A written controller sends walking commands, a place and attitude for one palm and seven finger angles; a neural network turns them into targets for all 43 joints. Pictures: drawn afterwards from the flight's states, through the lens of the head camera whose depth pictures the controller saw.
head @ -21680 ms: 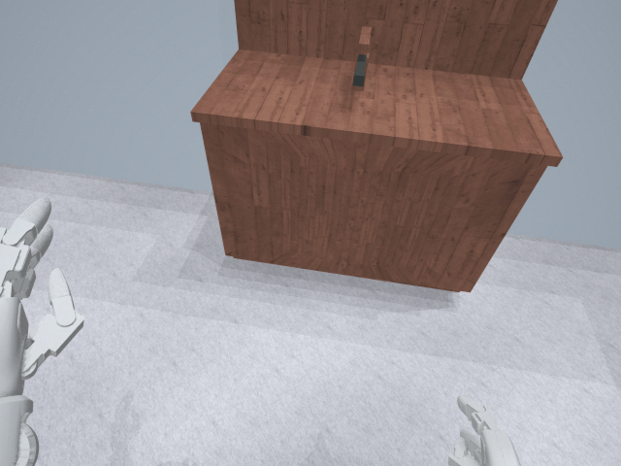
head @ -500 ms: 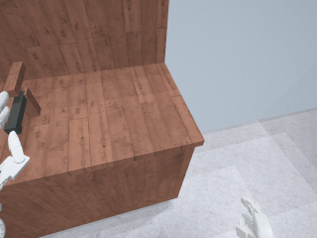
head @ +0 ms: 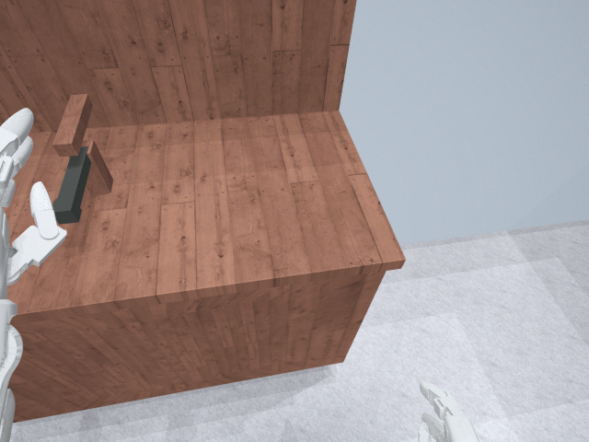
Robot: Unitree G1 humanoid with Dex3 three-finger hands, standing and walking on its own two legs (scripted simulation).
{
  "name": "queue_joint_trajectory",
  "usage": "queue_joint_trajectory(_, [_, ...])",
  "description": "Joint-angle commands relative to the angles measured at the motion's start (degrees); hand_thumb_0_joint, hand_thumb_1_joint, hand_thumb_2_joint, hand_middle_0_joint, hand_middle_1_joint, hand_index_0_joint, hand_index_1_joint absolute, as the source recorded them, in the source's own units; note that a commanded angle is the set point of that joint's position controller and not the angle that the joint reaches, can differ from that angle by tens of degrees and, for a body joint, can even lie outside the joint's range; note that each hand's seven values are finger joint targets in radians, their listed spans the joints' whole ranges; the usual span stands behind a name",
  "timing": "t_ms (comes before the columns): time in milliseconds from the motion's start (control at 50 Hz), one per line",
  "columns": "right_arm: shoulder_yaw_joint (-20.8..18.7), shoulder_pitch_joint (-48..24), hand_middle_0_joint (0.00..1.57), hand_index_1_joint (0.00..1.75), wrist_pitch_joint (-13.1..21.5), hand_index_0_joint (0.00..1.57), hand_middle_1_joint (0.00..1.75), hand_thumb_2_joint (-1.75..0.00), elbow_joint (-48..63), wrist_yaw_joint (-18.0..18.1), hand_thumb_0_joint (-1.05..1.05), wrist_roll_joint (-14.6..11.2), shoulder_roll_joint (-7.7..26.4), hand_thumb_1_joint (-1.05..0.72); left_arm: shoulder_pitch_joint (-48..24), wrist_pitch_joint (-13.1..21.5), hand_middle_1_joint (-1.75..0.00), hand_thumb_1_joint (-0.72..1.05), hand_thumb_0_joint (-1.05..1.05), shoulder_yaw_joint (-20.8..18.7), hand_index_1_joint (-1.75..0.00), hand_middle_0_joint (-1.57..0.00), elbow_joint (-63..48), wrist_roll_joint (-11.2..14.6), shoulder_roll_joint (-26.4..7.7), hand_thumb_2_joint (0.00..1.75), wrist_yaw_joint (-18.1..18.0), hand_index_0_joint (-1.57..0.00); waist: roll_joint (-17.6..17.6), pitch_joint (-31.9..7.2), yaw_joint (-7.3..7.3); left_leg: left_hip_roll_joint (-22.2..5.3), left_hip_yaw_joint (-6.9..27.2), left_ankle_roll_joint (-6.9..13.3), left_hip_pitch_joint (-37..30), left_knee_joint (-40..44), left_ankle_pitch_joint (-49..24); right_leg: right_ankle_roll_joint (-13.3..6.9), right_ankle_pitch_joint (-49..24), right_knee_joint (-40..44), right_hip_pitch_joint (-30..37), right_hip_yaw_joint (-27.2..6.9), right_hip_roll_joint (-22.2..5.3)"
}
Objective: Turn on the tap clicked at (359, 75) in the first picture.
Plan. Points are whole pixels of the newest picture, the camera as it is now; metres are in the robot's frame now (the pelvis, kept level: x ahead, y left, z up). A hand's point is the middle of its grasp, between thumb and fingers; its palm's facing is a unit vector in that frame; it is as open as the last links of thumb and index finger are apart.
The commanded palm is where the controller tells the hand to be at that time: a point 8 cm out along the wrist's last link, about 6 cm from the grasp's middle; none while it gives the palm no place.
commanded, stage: look again from close up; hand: left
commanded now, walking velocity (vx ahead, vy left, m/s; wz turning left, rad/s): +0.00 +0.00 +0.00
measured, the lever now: (66, 211) +0.39 +0.40 +0.05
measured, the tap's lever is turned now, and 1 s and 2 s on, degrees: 0 0 0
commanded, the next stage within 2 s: come to a stop and stand still in 0.20 s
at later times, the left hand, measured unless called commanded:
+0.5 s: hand (56, 236) +0.26 +0.28 +0.17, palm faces +0.41 -0.83 -0.38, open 7.4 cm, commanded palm +0.19 +0.30 +0.18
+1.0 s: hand (110, 270) +0.24 +0.23 +0.15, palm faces +0.26 -0.88 -0.39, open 7.4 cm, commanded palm +0.18 +0.28 +0.18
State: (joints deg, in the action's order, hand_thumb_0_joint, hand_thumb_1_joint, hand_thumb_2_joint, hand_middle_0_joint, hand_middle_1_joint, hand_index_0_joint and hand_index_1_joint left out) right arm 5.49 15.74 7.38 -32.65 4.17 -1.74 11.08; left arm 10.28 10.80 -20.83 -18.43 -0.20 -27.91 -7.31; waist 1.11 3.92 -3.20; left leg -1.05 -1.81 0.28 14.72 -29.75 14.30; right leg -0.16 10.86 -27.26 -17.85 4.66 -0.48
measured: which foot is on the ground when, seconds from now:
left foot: down 0.00-1.00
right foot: down 0.00-1.00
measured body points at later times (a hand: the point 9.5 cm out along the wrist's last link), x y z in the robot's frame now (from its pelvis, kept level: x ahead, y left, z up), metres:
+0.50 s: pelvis +0.04 +0.02 +0.00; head +0.09 +0.05 +0.44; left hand +0.23 +0.32 +0.19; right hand +0.23 -0.19 -0.07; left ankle +0.02 +0.11 -0.74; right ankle +0.07 -0.11 -0.74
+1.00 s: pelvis +0.01 +0.01 +0.00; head +0.01 +0.01 +0.45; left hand +0.22 +0.27 +0.17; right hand +0.15 -0.23 -0.08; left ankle +0.02 +0.11 -0.74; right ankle +0.07 -0.11 -0.74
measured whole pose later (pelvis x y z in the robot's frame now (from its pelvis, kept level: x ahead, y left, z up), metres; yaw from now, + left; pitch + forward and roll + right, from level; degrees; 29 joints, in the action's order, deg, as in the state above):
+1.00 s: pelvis +0.01 +0.01 +0.00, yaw -4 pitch -2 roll +0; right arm 0.2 14.4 8.7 -32.6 0.3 -1.1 11.5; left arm 25.1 14.0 -18.3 -22.2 2.2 -19.9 -4.3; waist 0.6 2.2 0.7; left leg -1.0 -5.7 1.0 11.3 -29.1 15.6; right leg -0.6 9.3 -28.0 -16.7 0.6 -0.1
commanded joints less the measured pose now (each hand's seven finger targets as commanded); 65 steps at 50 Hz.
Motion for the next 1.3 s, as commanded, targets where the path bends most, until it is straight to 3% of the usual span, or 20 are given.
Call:
queue_joint_trajectory(0, [-5.7,-6.7,0.20,0.30,4.4,0.20,0.30,-0.90,6.5,-3.5,0.00,1.6,9.2,-0.90,-1.2,6.0,-0.30,0.90,0.00,-10.1,-0.30,-0.20,-6.0,2.9,-11.5,0.90,0.2,-0.20,-3.1,-12.7,0.61,-2.0,0.2,0.9,0.5,4.0,4.0,-2.0,3.8,5.8,6.4,-9.2,-4.0])
queue_joint_trajectory(40, [-6.3,-4.5,0.20,0.30,5.7,0.20,0.30,-0.90,7.9,-5.4,0.00,1.6,9.6,-0.90,9.5,8.1,-0.30,0.90,0.00,-5.6,-0.30,-0.20,-13.2,4.5,-6.9,0.90,0.8,-0.20,-6.2,-13.2,-0.37,-0.7,0.5,1.1,3.4,4.0,6.4,-2.3,4.9,5.9,7.9,-9.9,-5.8])
queue_joint_trajectory(80, [-7.1,-3.2,0.20,0.30,7.1,0.20,0.30,-0.90,7.1,-7.2,0.00,1.2,9.7,-0.90,17.1,9.4,-0.30,0.90,0.00,-4.4,-0.30,-0.20,-16.5,5.8,-4.3,0.90,0.7,-0.20,-2.8,-11.3,-0.73,0.3,1.0,1.3,3.9,1.5,3.9,-2.8,3.6,6.6,7.0,-10.9,-5.9])
queue_joint_trajectory(180, [-7.8,-4.1,0.20,0.30,7.7,0.20,0.30,-0.90,4.8,-6.7,0.00,1.7,10.5,-0.90,14.3,10.8,-0.30,0.90,0.00,-12.7,-0.30,-0.20,-17.7,6.5,-11.0,0.90,-1.2,-0.20,5.0,-12.0,0.54,0.4,2.9,0.4,2.0,0.9,-6.3,-2.0,-10.7,3.4,7.4,-8.8,-5.4])
queue_joint_trajectory(200, [-7.9,-5.0,0.20,0.30,7.2,0.20,0.30,-0.90,4.5,-6.2,0.00,1.7,11.4,-0.90,11.0,10.8,-0.30,0.90,0.00,-15.6,-0.30,-0.20,-19.1,6.2,-15.3,0.90,-1.7,-0.20,2.2,-12.6,0.97,0.2,3.3,0.3,0.6,1.2,-7.6,-2.0,-12.7,2.2,7.3,-9.1,-5.2])
queue_joint_trajectory(300, [-7.7,-5.2,0.20,0.30,7.4,0.20,0.30,-0.90,5.0,-5.2,0.00,1.0,11.1,-0.90,5.9,10.1,-0.30,0.90,0.00,-10.9,-0.30,-0.20,-20.6,6.5,-11.9,0.90,-0.9,-0.20,-8.7,-16.1,0.76,-1.0,4.1,-0.1,-2.5,1.6,-23.1,-1.3,-22.0,-3.2,10.6,-6.1,-4.4])
queue_joint_trajectory(420, [-8.7,-3.5,0.20,0.30,7.8,0.20,0.30,-0.90,5.4,-6.5,0.00,0.9,10.3,-0.90,10.8,8.5,-0.30,0.90,0.00,-5.8,-0.30,-0.20,-24.6,5.7,-6.0,0.90,-0.1,-0.20,-8.3,-16.4,0.31,-6.7,6.7,-1.3,-8.8,2.5,-45.4,0.4,-6.9,-7.0,3.7,-2.7,-3.0])
queue_joint_trajectory(500, [-9.2,-6.4,0.20,0.30,6.2,0.20,0.30,-0.90,5.7,-6.6,0.00,0.8,10.3,-0.90,10.8,6.8,-0.30,0.90,0.00,-9.1,-0.30,-0.20,-19.1,5.9,-7.4,0.90,0.0,-0.20,-6.7,-13.5,0.65,-7.1,5.6,-1.6,-4.5,5.2,-35.5,0.2,-5.1,-6.4,4.8,-3.5,-3.2])
queue_joint_trajectory(640, [-8.7,-6.9,0.20,0.30,4.8,0.20,0.30,-0.90,6.7,-5.5,0.00,0.1,8.8,-0.90,9.4,6.2,-0.30,0.90,0.00,-7.5,-0.30,-0.20,-17.1,7.7,-5.5,0.90,0.7,-0.20,-0.7,-12.3,1.48,-1.4,4.6,-1.2,0.8,4.3,-8.9,-1.4,-15.4,2.4,10.5,-7.8,-6.3])
queue_joint_trajectory(660, [-7.2,-1.7,0.20,0.30,7.4,0.20,0.30,-0.90,4.3,-4.7,0.00,4.2,8.2,-0.90,-46.7,11.5,-0.30,0.90,0.00,-33.6,-0.30,-0.20,-31.9,-5.1,-42.4,0.90,1.7,-0.20,-0.6,-4.2,0.45,-2.8,0.9,0.0,5.3,-0.3,-11.3,-3.0,-6.6,3.9,0.0,-11.8,-3.5])
queue_joint_trajectory(680, [-6.4,-5.9,0.20,0.30,7.6,0.20,0.30,-0.90,3.1,-4.3,0.00,2.0,2.4,-0.90,-10.8,8.9,-0.30,0.90,0.00,-11.5,-0.30,-0.20,0.9,1.6,-7.2,0.90,4.6,-0.20,3.2,-13.3,1.05,-1.4,2.8,0.5,-2.4,5.4,-8.2,-5.1,-8.5,3.4,4.0,-10.8,-6.3])
queue_joint_trajectory(700, [-7.9,-6.6,0.20,0.30,6.7,0.20,0.30,-0.90,8.1,-4.9,0.00,0.2,5.6,-0.90,0.1,7.5,-0.30,0.90,0.00,-9.2,-0.30,-0.20,-10.5,4.1,-3.6,0.90,3.3,-0.20,-8.2,-14.7,0.55,-1.9,-0.1,-0.3,-10.8,7.0,-17.0,-3.8,-14.8,-0.4,6.3,-8.9,-2.1])
queue_joint_trajectory(720, [-8.2,-5.0,0.20,0.30,7.0,0.20,0.30,-0.90,7.9,-5.0,0.00,0.4,6.8,-0.90,-2.4,7.0,-0.30,0.90,0.00,-5.0,-0.30,-0.20,-10.0,3.1,-1.0,0.90,3.0,-0.20,-11.0,-16.8,1.29,-4.3,-0.1,-0.1,-8.7,6.1,-17.9,-3.1,-12.1,-2.4,8.2,-8.3,-2.8])
queue_joint_trajectory(760, [-8.3,-6.5,0.20,0.30,6.9,0.20,0.30,-0.90,8.5,-5.8,0.00,0.2,7.1,-0.90,0.9,7.1,-0.30,0.90,0.00,-1.4,-0.30,-0.20,-15.8,3.3,0.7,0.90,3.0,-0.20,-14.2,-15.1,0.97,-5.3,0.8,0.3,-6.2,6.0,-17.4,-2.1,-11.1,-2.5,9.9,-8.0,-3.3])
queue_joint_trajectory(820, [-7.8,-7.3,0.20,0.30,6.0,0.20,0.30,-0.90,9.4,-5.9,0.00,-0.3,7.0,-0.90,8.1,6.0,-0.30,0.90,0.00,-0.8,-0.30,-0.20,-15.3,3.1,1.6,0.90,1.8,-0.20,-3.3,-10.9,1.01,-4.5,0.4,0.7,0.5,7.2,-6.0,-1.2,-8.0,-0.4,12.3,-6.7,-3.4])
queue_joint_trajectory(880, [-7.8,-7.5,0.20,0.30,5.0,0.20,0.30,-0.90,9.8,-4.5,0.00,0.1,7.1,-0.90,10.0,6.0,-0.30,0.90,0.00,-7.7,-0.30,-0.20,-14.6,3.4,-4.0,0.90,0.8,-0.20,6.7,-7.0,1.12,-2.0,0.8,0.6,1.9,6.2,3.8,-1.4,3.6,6.7,7.2,-10.4,-4.5])
queue_joint_trajectory(900, [-7.8,-8.3,0.20,0.30,4.3,0.20,0.30,-0.90,9.5,-3.9,0.00,0.1,7.5,-0.90,9.7,6.1,-0.30,0.90,0.00,-11.7,-0.30,-0.20,-15.5,3.4,-8.0,0.90,0.1,-0.20,5.7,-6.0,1.32,-1.7,0.7,0.7,1.0,6.3,5.0,-1.8,6.9,8.3,5.0,-10.8,-4.8])
queue_joint_trajectory(1040, [-7.1,-7.6,0.20,0.30,5.3,0.20,0.30,-0.90,9.5,-2.0,0.00,0.6,6.8,-0.90,6.0,7.7,-0.30,0.90,0.00,-8.4,-0.30,-0.20,-17.4,3.0,-4.1,0.90,0.7,-0.20,-5.7,-5.2,1.85,-2.6,0.8,2.2,3.3,9.8,13.0,-1.1,14.6,8.9,5.3,-10.6,-3.4])
queue_joint_trajectory(1140, [-7.6,-6.0,0.20,0.30,7.0,0.20,0.30,-0.90,8.0,-2.3,0.00,0.7,7.6,-0.90,6.2,7.0,-0.30,0.90,0.00,-3.1,-0.30,-0.20,-15.8,2.0,0.2,0.90,0.9,-0.20,-2.9,-6.2,1.95,-2.0,0.2,1.8,0.8,9.0,10.1,-0.8,12.9,10.2,5.3,-11.0,-3.0])
queue_joint_trajectory(1280, [-7.8,-6.0,0.20,0.30,6.8,0.20,0.30,-0.90,7.3,-2.4,0.00,1.0,7.8,-0.90,5.6,6.7,-0.30,0.90,0.00,-4.7,-0.30,-0.20,-14.6,1.4,-1.3,0.90,0.5,-0.20,-0.7,-5.3,1.76,-2.8,1.4,1.3,1.5,10.5,4.8,-0.6,6.2,8.7,7.4,-9.7,-2.4])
